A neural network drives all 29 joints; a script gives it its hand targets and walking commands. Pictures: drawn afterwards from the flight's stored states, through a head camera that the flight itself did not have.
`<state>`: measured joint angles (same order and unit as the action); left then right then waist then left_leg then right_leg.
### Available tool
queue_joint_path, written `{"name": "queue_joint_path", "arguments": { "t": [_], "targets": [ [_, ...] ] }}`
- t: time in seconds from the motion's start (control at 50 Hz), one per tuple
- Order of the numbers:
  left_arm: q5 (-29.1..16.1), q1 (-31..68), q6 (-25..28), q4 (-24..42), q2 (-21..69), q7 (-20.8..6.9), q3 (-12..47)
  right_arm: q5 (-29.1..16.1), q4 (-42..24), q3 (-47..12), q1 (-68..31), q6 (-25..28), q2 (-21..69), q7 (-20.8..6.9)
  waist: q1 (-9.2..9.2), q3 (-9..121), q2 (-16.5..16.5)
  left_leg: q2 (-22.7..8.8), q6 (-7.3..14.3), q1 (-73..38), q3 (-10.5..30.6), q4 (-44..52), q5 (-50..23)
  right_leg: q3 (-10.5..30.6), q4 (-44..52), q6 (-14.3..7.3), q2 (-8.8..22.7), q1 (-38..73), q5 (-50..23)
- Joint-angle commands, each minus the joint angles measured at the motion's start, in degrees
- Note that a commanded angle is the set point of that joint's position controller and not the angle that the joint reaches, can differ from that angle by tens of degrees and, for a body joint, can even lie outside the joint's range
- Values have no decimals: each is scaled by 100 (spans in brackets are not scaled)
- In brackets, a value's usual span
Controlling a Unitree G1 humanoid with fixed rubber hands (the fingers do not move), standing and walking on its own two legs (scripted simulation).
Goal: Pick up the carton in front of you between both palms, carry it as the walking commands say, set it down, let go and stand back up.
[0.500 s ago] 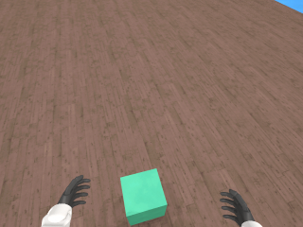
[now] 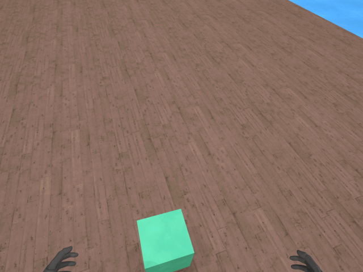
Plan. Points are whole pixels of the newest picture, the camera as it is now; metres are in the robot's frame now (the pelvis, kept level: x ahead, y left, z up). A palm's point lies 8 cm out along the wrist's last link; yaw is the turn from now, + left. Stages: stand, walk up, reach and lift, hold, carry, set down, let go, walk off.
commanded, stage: stand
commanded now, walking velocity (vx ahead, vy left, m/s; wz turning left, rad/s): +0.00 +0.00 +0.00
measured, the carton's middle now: (164, 244) +0.35 +0.07 -0.65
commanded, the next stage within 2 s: none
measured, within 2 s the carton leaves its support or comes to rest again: neither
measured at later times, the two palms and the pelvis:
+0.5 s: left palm out of the picture +0.08 +0.30 -0.10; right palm out of the picture +0.07 -0.30 -0.09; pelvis -0.02 +0.00 +0.00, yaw +0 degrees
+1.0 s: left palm out of the picture +0.06 +0.30 -0.10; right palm out of the picture +0.07 -0.31 -0.09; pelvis -0.02 -0.01 +0.01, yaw +1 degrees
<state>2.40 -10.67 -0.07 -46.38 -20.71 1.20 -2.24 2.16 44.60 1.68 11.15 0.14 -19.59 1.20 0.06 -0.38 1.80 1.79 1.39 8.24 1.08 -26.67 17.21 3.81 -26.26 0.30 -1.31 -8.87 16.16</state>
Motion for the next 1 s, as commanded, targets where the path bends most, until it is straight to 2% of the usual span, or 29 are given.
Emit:
{"name": "queue_joint_path", "arguments": {
  "t": [0.0,0.04,0.08,0.14,0.2,0.24,0.28,0.3,0.36,0.4,0.42,0.44,0.46,0.48,0.56,0.62,0.66,0.68,0.7,0.74,0.76,0.78,0.8,0.82,0.84,0.86,0.88,0.92,0.98],
  "targets": [
    [-25,146,46,185,-787,60,-134,-50,-109,189,-219,60,-960,17,-36,259,-240,-589,-67,-379,508,307,-2391,402,304,-55,533,-5,-1993],
    [-70,156,74,79,-813,71,-107,-14,-5,161,-83,32,-1042,62,-25,15,46,-642,-40,-114,544,477,-2002,472,295,-91,530,58,-1730],
    [-34,122,92,-45,-776,70,-116,15,49,121,-76,58,-1083,41,-63,175,-405,-611,-67,-141,481,432,-2100,533,344,-144,577,141,-1827],
    [-24,305,34,-60,-775,63,-42,-17,175,120,-109,53,-1076,36,-7,106,-65,-656,-31,-168,541,427,-2087,468,370,-134,498,56,-1745],
    [-51,149,50,-252,-846,61,-20,-39,271,103,-292,76,-1013,54,22,235,-400,-627,-42,-366,578,581,-2249,459,347,-128,493,97,-1785],
    [-8,281,50,-237,-801,48,12,-82,466,67,-22,78,-1034,61,70,155,-68,-688,-45,-378,573,452,-2514,412,431,-103,553,189,-2088],
    [-95,289,93,-400,-724,70,74,-59,520,95,-17,98,-950,63,26,314,-79,-726,-31,-320,561,617,-2607,386,306,-119,546,311,-2035],
    [-38,121,82,-355,-868,90,39,-69,428,76,-239,91,-1064,50,-37,394,-433,-671,-49,-444,528,503,-2334,406,403,-123,547,268,-2028],
    [-80,240,93,-509,-884,52,-9,-65,541,71,-258,80,-946,45,-26,-206,-174,-675,-54,-199,575,691,-1924,330,506,-22,489,40,-1595],
    [-80,310,102,-624,-884,58,-23,-50,557,113,-274,53,-1129,27,-9,-24,-168,-649,-74,-63,599,827,-1128,520,581,-49,569,153,-1051],
    [-43,300,119,-559,-795,14,58,-77,624,78,-225,38,-1122,19,-20,-147,-333,-676,8,7,628,904,-825,538,674,-132,589,1,-794],
    [-95,267,123,-535,-820,8,64,-102,672,42,-217,90,-1160,22,-43,-185,-268,-719,-103,23,683,1005,-833,616,736,-136,577,14,-700],
    [-77,387,92,-613,-866,13,49,-96,654,38,-252,78,-1100,-4,67,-247,-421,-627,-66,120,691,1002,-291,507,696,-125,523,-24,-702],
    [-53,356,116,-643,-960,29,-10,-51,728,70,-234,69,-1222,0,-21,-265,-102,-716,27,289,811,1132,-214,548,668,-113,556,85,-602],
    [-68,303,140,-775,-973,20,46,-93,892,-39,-173,89,-1076,-12,-49,-17,6,-744,29,-154,754,973,-901,539,772,-183,646,92,-765],
    [-38,309,146,-806,-937,17,68,-53,860,26,-452,77,-1180,-28,33,-163,-398,-676,-46,-183,631,931,-852,683,876,-208,660,-80,-802],
    [-79,309,153,-891,-959,24,92,-97,987,7,-369,72,-1213,-17,63,26,15,-758,0,-205,792,955,-815,552,861,-75,647,112,-950],
    [-88,387,113,-806,-995,18,85,-111,926,21,-375,96,-1146,-14,87,4,-145,-695,19,-112,738,840,-765,570,914,-61,633,135,-1112],
    [-82,377,129,-937,-1174,54,39,-99,978,-5,-346,47,-1154,-44,34,-229,136,-687,-33,-232,793,949,-927,510,919,-91,615,-55,-1125],
    [-99,301,169,-972,-1062,29,102,-162,988,-29,-378,93,-1039,-14,89,-206,-50,-738,5,-237,799,951,-812,557,979,-111,674,-16,-1112],
    [-98,357,183,-1003,-1065,37,64,-98,1031,36,-455,66,-1362,-22,-15,-338,-475,-657,-17,-188,716,919,-895,586,979,-129,593,-168,-899],
    [-66,386,182,-1020,-1147,44,79,-129,1078,74,-440,44,-1340,-52,36,-42,-374,-706,47,-268,786,987,-1166,609,949,-179,677,168,-1179],
    [-127,412,199,-991,-990,21,84,-146,997,-17,-413,75,-1125,-34,-44,118,4,-700,8,-283,778,860,-1355,666,895,-115,690,255,-1239],
    [-40,544,162,-999,-958,12,68,-89,1022,67,-405,71,-1338,-28,148,-45,-189,-658,-37,-219,633,976,-1015,561,931,-95,638,147,-1248],
    [-96,254,156,-1054,-1000,18,97,-133,1153,-8,-267,80,-1076,-17,-17,76,201,-763,37,-285,811,860,-853,575,937,-211,709,172,-1008],
    [-96,490,161,-1086,-1016,-18,79,-70,1088,-68,-276,96,-1159,-11,44,-170,-117,-654,-15,-9,622,985,-736,624,929,-110,725,155,-842],
    [-99,557,135,-1084,-1075,-2,76,-85,965,1,-446,67,-1100,-40,81,-444,-92,-656,-14,-62,765,1063,-822,496,1056,-92,576,-120,-693],
    [-128,314,143,-1125,-1158,-10,41,-72,1057,-6,-521,125,-1288,-32,-108,-84,-388,-678,-76,-120,783,959,-999,573,1007,-122,688,296,-993],
    [-115,612,110,-1094,-1099,21,42,-116,1129,8,-340,94,-1239,-2,30,76,-116,-769,1,-236,732,989,-1671,425,743,-204,709,411,-1666]
  ]
}}
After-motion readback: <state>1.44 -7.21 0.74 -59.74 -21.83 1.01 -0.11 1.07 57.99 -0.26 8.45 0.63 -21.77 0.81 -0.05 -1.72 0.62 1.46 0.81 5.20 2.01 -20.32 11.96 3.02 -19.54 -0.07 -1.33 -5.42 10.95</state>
